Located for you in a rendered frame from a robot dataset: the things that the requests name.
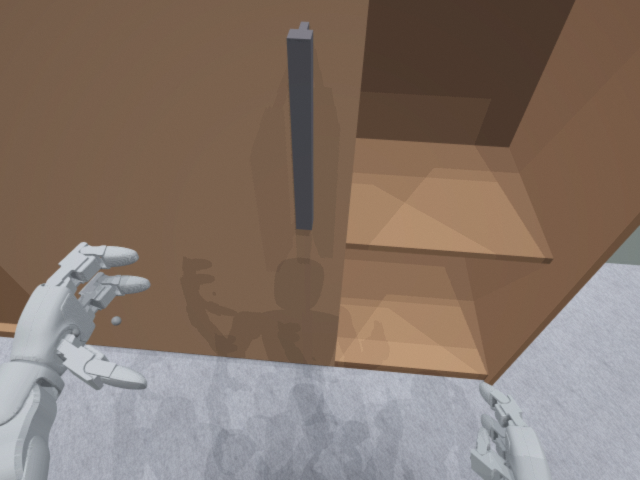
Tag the wardrobe door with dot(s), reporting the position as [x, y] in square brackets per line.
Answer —
[164, 126]
[13, 298]

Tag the right robot hand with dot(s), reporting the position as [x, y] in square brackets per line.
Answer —
[520, 453]

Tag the left robot hand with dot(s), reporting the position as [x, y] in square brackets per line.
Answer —
[52, 311]

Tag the left robot forearm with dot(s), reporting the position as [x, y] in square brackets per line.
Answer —
[28, 394]

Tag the handle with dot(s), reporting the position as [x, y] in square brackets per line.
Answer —
[300, 73]

